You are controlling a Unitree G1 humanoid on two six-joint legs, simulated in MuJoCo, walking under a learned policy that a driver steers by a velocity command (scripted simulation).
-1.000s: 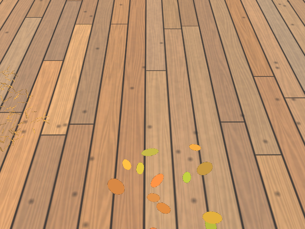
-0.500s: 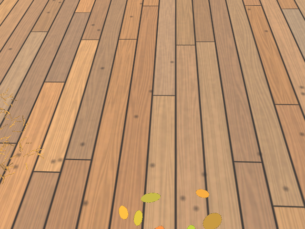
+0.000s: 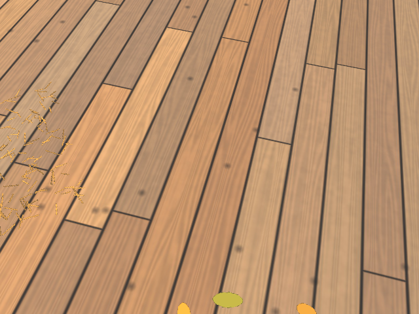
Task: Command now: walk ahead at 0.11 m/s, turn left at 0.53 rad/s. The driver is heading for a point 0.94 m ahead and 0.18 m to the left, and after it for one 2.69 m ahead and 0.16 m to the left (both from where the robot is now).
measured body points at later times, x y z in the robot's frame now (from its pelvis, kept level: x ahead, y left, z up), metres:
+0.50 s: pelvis +0.11 -0.04 +0.02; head +0.12 -0.06 +0.47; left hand +0.05 +0.25 -0.09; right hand +0.35 -0.24 -0.08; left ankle +0.14 +0.15 -0.64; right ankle +0.09 -0.16 -0.73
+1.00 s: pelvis +0.20 +0.03 +0.00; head +0.22 +0.04 +0.45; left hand +0.19 +0.32 -0.12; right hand +0.45 -0.12 -0.11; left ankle +0.21 +0.16 -0.73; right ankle +0.28 -0.09 -0.72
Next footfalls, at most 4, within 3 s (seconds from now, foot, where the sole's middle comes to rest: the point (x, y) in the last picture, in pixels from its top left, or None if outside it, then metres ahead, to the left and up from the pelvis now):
0.28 right None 0.13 -0.15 -0.77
0.70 left None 0.24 0.17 -0.77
1.02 right None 0.31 -0.07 -0.77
1.96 right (177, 232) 0.69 0.10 -0.77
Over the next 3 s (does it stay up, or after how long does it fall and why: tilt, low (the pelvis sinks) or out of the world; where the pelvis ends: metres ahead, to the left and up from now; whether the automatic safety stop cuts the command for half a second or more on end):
stays up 1.01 0.33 0.00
